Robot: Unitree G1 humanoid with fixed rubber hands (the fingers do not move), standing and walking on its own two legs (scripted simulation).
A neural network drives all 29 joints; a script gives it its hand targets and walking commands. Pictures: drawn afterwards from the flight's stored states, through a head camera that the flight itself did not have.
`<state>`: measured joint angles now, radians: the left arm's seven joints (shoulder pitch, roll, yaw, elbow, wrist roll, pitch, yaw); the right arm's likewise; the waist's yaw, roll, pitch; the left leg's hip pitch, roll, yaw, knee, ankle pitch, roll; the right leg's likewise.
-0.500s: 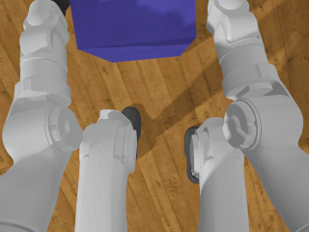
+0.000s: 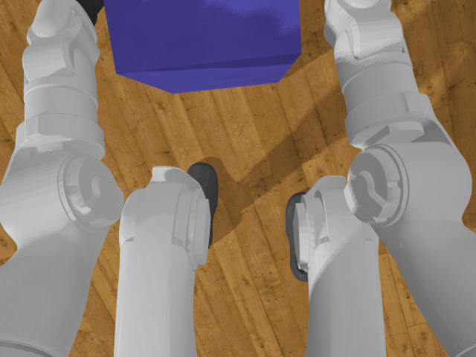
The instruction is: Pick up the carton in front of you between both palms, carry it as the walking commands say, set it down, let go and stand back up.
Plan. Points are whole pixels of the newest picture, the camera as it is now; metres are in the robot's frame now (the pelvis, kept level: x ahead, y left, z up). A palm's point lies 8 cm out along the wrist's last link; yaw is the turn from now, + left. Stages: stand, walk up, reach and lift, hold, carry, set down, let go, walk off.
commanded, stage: set down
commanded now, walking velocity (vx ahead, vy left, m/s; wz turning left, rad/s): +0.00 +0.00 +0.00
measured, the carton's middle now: (211, 8) +0.54 +0.10 -0.24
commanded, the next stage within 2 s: let go in 1.40 s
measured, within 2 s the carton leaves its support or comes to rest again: neither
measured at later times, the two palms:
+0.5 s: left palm out of the picture +0.52 +0.28 -0.15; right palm out of the picture +0.58 -0.10 -0.14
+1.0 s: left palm out of the picture +0.51 +0.29 +0.00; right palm out of the picture +0.58 -0.10 +0.01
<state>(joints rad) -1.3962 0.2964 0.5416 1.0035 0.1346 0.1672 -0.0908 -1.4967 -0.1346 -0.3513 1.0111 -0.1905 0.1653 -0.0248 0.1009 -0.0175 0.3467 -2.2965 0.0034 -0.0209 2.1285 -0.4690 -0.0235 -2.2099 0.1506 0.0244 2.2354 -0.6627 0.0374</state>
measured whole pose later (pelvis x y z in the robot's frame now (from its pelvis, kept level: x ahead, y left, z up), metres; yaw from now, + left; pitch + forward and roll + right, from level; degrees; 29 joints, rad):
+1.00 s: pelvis +0.02 +0.02 +0.12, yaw -1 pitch +47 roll -3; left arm -1.17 0.31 0.32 0.84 -0.06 0.16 0.04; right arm -1.27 -0.29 -0.20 0.89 0.04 0.19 -0.10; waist 0.10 -0.04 0.01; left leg -2.11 -0.02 -0.04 1.71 -0.42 0.00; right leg -2.01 0.09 0.02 1.77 -0.60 0.04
